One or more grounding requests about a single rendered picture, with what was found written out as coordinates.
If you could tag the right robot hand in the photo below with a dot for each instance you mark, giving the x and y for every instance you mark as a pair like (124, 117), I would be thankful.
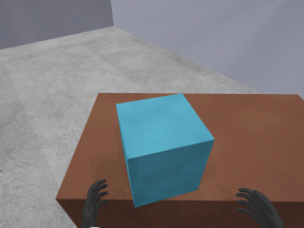
(263, 212)

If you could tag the carton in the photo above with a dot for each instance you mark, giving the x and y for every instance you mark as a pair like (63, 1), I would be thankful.
(165, 145)

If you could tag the pedestal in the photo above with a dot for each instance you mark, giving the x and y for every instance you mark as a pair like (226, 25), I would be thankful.
(259, 145)

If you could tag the left robot hand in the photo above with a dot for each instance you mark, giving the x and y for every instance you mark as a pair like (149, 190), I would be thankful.
(91, 206)

